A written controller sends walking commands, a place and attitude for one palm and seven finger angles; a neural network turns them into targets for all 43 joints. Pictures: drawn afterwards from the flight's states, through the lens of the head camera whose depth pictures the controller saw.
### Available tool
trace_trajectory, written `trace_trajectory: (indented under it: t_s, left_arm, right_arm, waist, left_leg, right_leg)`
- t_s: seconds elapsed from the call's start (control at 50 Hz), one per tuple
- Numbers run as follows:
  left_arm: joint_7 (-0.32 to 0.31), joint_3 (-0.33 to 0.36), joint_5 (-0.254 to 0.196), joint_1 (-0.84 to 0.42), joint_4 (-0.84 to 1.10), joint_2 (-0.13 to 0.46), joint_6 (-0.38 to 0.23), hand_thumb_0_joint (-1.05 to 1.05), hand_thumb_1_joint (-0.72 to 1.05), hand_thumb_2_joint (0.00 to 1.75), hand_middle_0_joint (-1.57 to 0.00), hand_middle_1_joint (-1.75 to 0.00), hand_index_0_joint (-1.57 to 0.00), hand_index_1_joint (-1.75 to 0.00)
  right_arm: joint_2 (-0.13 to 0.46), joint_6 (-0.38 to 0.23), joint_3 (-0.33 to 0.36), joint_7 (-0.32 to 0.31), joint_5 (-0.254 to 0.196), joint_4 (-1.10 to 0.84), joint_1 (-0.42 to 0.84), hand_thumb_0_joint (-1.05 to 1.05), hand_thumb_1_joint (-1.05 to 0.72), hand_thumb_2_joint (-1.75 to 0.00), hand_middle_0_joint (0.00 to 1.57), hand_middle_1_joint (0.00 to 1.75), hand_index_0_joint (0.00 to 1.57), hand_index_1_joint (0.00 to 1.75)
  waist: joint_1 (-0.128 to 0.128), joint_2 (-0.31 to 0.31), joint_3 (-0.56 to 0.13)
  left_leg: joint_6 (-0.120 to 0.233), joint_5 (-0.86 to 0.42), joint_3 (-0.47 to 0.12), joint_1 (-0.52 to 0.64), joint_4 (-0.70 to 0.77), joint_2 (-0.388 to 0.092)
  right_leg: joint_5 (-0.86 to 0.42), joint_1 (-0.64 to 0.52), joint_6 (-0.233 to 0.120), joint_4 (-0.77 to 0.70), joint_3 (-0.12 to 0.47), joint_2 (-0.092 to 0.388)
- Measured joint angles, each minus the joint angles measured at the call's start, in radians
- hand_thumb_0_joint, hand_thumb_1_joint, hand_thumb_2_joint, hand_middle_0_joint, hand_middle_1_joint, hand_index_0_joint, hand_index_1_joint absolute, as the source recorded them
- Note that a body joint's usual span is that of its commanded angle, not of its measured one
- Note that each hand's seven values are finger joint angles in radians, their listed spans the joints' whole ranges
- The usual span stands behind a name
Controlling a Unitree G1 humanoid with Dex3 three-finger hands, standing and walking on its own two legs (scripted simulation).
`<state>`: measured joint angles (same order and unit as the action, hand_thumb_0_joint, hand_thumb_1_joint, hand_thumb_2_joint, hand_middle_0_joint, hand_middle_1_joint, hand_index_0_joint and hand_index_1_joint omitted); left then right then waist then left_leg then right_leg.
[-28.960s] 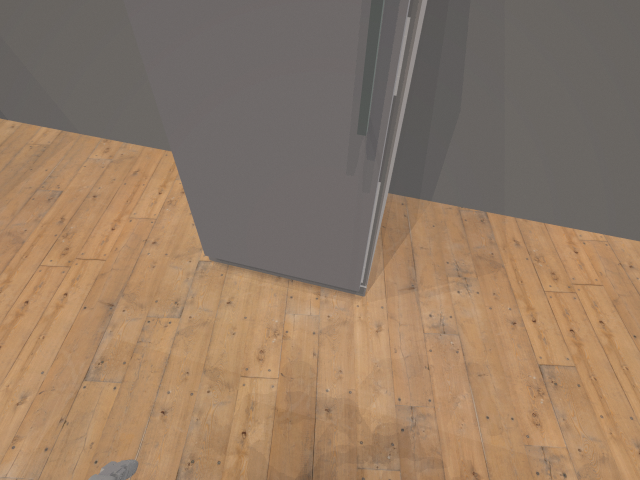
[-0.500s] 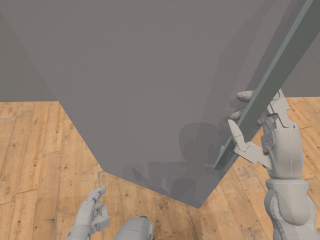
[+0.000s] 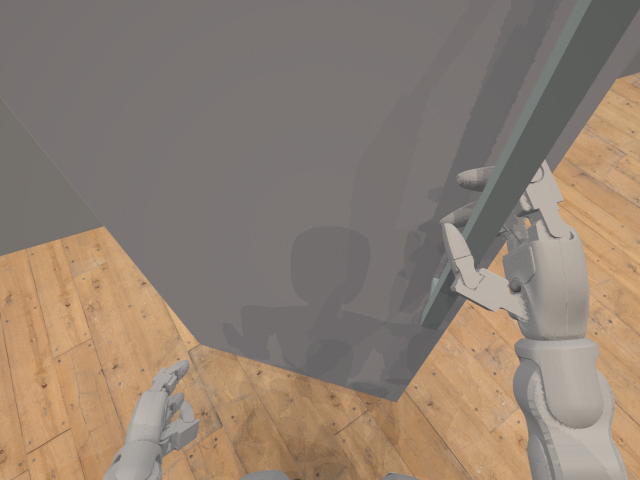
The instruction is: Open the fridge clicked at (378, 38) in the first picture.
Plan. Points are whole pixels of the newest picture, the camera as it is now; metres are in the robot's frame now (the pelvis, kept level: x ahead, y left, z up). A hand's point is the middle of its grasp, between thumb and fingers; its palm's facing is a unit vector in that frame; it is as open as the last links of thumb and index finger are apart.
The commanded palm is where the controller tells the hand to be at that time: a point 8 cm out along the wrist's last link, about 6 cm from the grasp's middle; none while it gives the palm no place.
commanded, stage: walk backward, drawing the door open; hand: right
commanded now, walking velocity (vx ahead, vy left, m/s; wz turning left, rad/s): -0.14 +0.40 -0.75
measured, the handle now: (501, 172) +0.34 -0.10 +0.25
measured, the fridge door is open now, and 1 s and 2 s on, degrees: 37 70 73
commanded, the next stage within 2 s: stop walking and hold the door back in 1.06 s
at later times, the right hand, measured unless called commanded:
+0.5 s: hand (379, 411) +0.17 -0.02 +0.18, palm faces +0.40 +0.89 -0.22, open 6.9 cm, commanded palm +0.12 -0.05 +0.18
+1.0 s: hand out of the picture +0.04 +0.10 +0.19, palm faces +0.59 +0.79 -0.18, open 6.7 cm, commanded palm -0.01 +0.07 +0.18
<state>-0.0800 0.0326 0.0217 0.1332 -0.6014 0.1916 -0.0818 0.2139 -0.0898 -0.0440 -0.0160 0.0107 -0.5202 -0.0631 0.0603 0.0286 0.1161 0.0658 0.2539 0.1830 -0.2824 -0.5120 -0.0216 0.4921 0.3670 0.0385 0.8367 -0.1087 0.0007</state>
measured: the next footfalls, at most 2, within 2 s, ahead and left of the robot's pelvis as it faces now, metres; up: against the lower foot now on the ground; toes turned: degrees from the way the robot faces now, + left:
right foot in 0.04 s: +0.00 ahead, -0.08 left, +0.00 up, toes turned -7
left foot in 0.42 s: +0.01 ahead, +0.31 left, +0.00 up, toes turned -12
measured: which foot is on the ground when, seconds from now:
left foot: down 0.00-0.04, up 0.06-0.40, down 0.42-0.76, up 0.78-1.00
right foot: up 0.00-0.02, down 0.04-0.42, up 0.44-0.74, down 0.76-1.00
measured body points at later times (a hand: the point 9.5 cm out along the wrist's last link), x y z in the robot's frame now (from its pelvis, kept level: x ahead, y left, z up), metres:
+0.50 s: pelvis -0.08 +0.20 -0.01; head -0.03 +0.21 +0.44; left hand +0.16 +0.36 -0.11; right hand +0.14 -0.06 +0.19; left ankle -0.03 +0.32 -0.74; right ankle -0.09 +0.01 -0.67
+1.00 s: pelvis -0.11 +0.37 +0.01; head -0.08 +0.31 +0.46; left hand +0.15 +0.43 -0.08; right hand +0.00 +0.06 +0.20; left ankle +0.05 +0.50 -0.67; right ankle -0.16 +0.21 -0.74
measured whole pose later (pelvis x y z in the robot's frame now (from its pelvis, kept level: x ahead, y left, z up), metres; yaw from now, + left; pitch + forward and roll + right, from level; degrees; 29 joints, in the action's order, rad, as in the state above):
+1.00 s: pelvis -0.11 +0.37 +0.01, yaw -35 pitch -1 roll +5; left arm -0.03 -0.01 0.01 0.16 -0.62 0.10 -0.13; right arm 0.26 -0.09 0.03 -0.03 -0.02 -0.52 -0.12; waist 0.00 -0.03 0.15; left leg -0.06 0.33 -0.02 -0.47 -0.89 -0.02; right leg 0.15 0.25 0.07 0.42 0.10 0.14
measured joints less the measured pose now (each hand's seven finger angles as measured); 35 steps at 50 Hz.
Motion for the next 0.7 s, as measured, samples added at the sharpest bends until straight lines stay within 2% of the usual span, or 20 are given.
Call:
trace_trajectory:
  t_s: [0.04,0.06,0.08,0.1,0.14,0.2,0.28,0.32,0.38,0.4,0.42,0.44,0.46,0.48,0.52,0.56,0.62,0.7]
  left_arm:
    - [-0.001,0.001,0.0,0.006,0.027,0.01,-0.016,0.02,0.9,0.9,-0.2,-0.3,-0.2,-0.3]
    - [-0.001,0.008,0.002,-0.004,0.029,0.0,-0.025,0.02,0.9,0.9,-0.2,-0.3,-0.2,-0.3]
    - [0.002,0.014,0.006,-0.014,0.027,-0.014,-0.03,0.02,0.9,0.9,-0.2,-0.3,-0.2,-0.3]
    - [0.011,0.012,0.01,-0.02,0.021,-0.025,-0.032,0.02,0.9,0.9,-0.2,-0.3,-0.2,-0.3]
    - [0.027,-0.002,0.011,-0.021,0.008,-0.044,-0.036,0.01,0.9,0.9,-0.2,-0.3,-0.2,-0.3]
    - [0.045,-0.018,0.005,-0.012,-0.014,-0.067,-0.046,0.01,0.9,0.9,-0.2,-0.3,-0.2,-0.3]
    - [0.055,-0.029,-0.019,0.008,-0.03,-0.085,-0.048,0.01,0.9,0.9,-0.2,-0.3,-0.2,-0.3]
    - [0.056,-0.034,-0.032,0.017,-0.028,-0.092,-0.042,0.01,0.9,0.9,-0.2,-0.3,-0.2,-0.3]
    - [0.056,-0.043,-0.042,0.024,-0.019,-0.096,-0.036,0.02,0.9,0.9,-0.2,-0.3,-0.21,-0.3]
    - [0.056,-0.047,-0.044,0.024,-0.015,-0.097,-0.036,0.02,0.9,0.9,-0.2,-0.3,-0.21,-0.3]
    - [0.057,-0.051,-0.047,0.016,-0.016,-0.094,-0.036,0.02,0.9,0.9,-0.2,-0.3,-0.21,-0.3]
    - [0.056,-0.049,-0.047,-0.009,-0.028,-0.076,-0.03,0.02,0.9,0.9,-0.2,-0.3,-0.21,-0.3]
    - [0.051,-0.042,-0.044,-0.029,-0.042,-0.058,-0.023,0.02,0.9,0.9,-0.2,-0.3,-0.21,-0.3]
    - [0.044,-0.033,-0.042,-0.038,-0.052,-0.043,-0.016,0.02,0.9,0.9,-0.2,-0.3,-0.21,-0.3]
    - [0.032,-0.015,-0.035,-0.042,-0.058,-0.019,-0.003,0.02,0.9,0.9,-0.2,-0.3,-0.2,-0.3]
    - [0.018,-0.001,-0.027,-0.032,-0.049,-0.001,0.009,0.02,0.9,0.9,-0.2,-0.3,-0.2,-0.3]
    - [0.001,0.009,-0.016,-0.001,-0.022,0.016,0.022,0.02,0.9,0.9,-0.2,-0.3,-0.2,-0.3]
    - [-0.011,0.011,-0.006,0.03,0.007,0.02,0.017,0.02,0.9,0.9,-0.2,-0.3,-0.2,-0.3]
  right_arm:
    - [-0.003,-0.001,-0.024,-0.003,0.007,-0.026,0.013,-0.07,-0.6,-0.78,0.46,1.4,0.21,1.25]
    - [0.004,-0.006,-0.029,-0.011,0.015,-0.03,0.028,-0.08,-0.6,-0.77,0.46,1.4,0.2,1.22]
    - [0.009,-0.023,-0.029,-0.014,0.02,-0.017,0.044,-0.09,-0.6,-0.77,0.46,1.4,0.19,1.21]
    - [0.011,-0.041,-0.027,-0.012,0.022,0.001,0.055,-0.09,-0.61,-0.76,0.46,1.4,0.19,1.2]
    - [0.023,-0.04,-0.022,0.001,0.023,0.019,0.066,-0.08,-0.61,-0.76,0.46,1.4,0.19,1.21]
    - [0.041,-0.028,-0.022,0.013,0.026,0.04,0.082,-0.07,-0.6,-0.75,0.46,1.4,0.2,1.24]
    - [0.027,0.004,-0.011,0.014,0.01,0.059,0.088,-0.05,-0.61,-0.77,0.46,1.4,0.21,1.25]
    - [0.027,0.01,0.012,0.001,-0.005,0.069,0.077,-0.05,-0.61,-0.79,0.46,1.4,0.22,1.25]
    - [0.037,0.018,0.065,-0.03,-0.032,0.085,0.059,-0.05,-0.62,-0.8,0.46,1.4,0.21,1.25]
    - [0.045,0.023,0.089,-0.041,-0.04,0.089,0.057,-0.05,-0.63,-0.81,0.46,1.4,0.2,1.26]
    - [0.047,0.025,0.117,-0.051,-0.045,0.093,0.057,-0.06,-0.63,-0.81,0.46,1.4,0.19,1.26]
    - [0.029,0.02,0.142,-0.059,-0.044,0.099,0.052,-0.06,-0.63,-0.81,0.46,1.4,0.19,1.26]
    - [0.015,0.017,0.158,-0.065,-0.044,0.102,0.042,-0.06,-0.64,-0.82,0.46,1.4,0.19,1.27]
    - [0.007,0.017,0.165,-0.067,-0.046,0.105,0.027,-0.06,-0.64,-0.82,0.46,1.4,0.19,1.28]
    - [0.007,0.018,0.174,-0.062,-0.05,0.096,-0.009,-0.05,-0.64,-0.82,0.46,1.4,0.19,1.3]
    - [0.01,0.004,0.17,-0.057,-0.053,0.086,-0.042,-0.05,-0.64,-0.81,0.46,1.4,0.2,1.31]
    - [0.012,-0.008,0.15,-0.046,-0.052,0.052,-0.075,-0.04,-0.64,-0.8,0.46,1.4,0.22,1.32]
    - [0.023,-0.008,0.104,-0.031,-0.039,-0.01,-0.086,-0.05,-0.62,-0.8,0.46,1.4,0.25,1.31]
  waist:
    - [-0.004,-0.003,-0.01]
    - [-0.005,0.017,0.005]
    - [-0.009,0.035,0.032]
    - [-0.012,0.039,0.055]
    - [-0.001,0.023,0.08]
    - [-0.007,-0.019,0.094]
    - [-0.052,-0.049,0.086]
    - [-0.062,-0.057,0.068]
    - [-0.071,-0.072,0.029]
    - [-0.073,-0.067,0.012]
    - [-0.077,-0.06,0.001]
    - [-0.07,-0.084,0.009]
    - [-0.058,-0.097,0.015]
    - [-0.048,-0.097,0.016]
    - [-0.036,-0.078,0.013]
    - [-0.021,-0.058,0.012]
    - [-0.011,-0.028,0.007]
    - [-0.021,0.007,-0.012]
  left_leg:
    - [0.007,0.018,0.026,-0.063,-0.073,0.008]
    - [-0.011,0.041,0.004,-0.105,-0.161,-0.002]
    - [-0.037,0.115,-0.041,-0.142,-0.271,0.001]
    - [-0.052,0.178,-0.082,-0.176,-0.379,0.02]
    - [-0.076,0.214,-0.126,-0.24,-0.54,0.053]
    - [-0.099,0.135,-0.165,-0.306,-0.61,0.063]
    - [-0.117,0.045,-0.22,-0.264,-0.474,0.02]
    - [-0.126,0.061,-0.232,-0.195,-0.366,0.003]
    - [-0.133,0.094,-0.215,-0.055,-0.181,0.005]
    - [-0.135,0.062,-0.203,0.002,-0.099,0.003]
    - [-0.128,0.023,-0.191,0.037,-0.039,-0.001]
    - [-0.113,0.023,-0.173,0.025,-0.062,0.014]
    - [-0.097,0.037,-0.156,0.014,-0.088,0.015]
    - [-0.083,0.046,-0.143,0.01,-0.099,0.005]
    - [-0.064,0.045,-0.124,0.014,-0.088,-0.019]
    - [-0.049,0.026,-0.091,0.028,-0.058,-0.038]
    - [-0.028,0.004,-0.029,0.039,-0.02,-0.051]
    - [0.0,-0.009,0.046,0.005,-0.012,-0.041]
  right_leg:
    - [-0.141,-0.094,-0.012,-0.226,-0.005,0.011]
    - [-0.163,-0.104,-0.037,-0.26,-0.005,-0.001]
    - [-0.168,-0.108,-0.059,-0.258,-0.001,-0.011]
    - [-0.174,-0.115,-0.07,-0.262,0.013,-0.008]
    - [-0.212,-0.126,-0.063,-0.304,0.067,0.015]
    - [-0.293,-0.13,-0.021,-0.387,0.151,0.07]
    - [-0.345,-0.129,0.033,-0.434,0.206,0.126]
    - [-0.35,-0.116,0.055,-0.428,0.23,0.14]
    - [-0.335,-0.066,0.08,-0.376,0.274,0.155]
    - [-0.321,-0.039,0.078,-0.342,0.286,0.15]
    - [-0.274,-0.005,0.062,-0.283,0.294,0.143]
    - [-0.161,0.04,0.041,-0.173,0.313,0.138]
    - [-0.055,0.09,0.023,-0.028,0.313,0.109]
    - [0.014,0.133,0.011,0.115,0.291,0.072]
    - [0.058,0.185,0.012,0.337,0.207,0.017]
    - [0.056,0.19,0.02,0.425,0.118,-0.006]
    - [0.067,0.127,0.017,0.333,0.021,-0.012]
    - [0.065,-0.005,-0.001,0.038,-0.027,0.001]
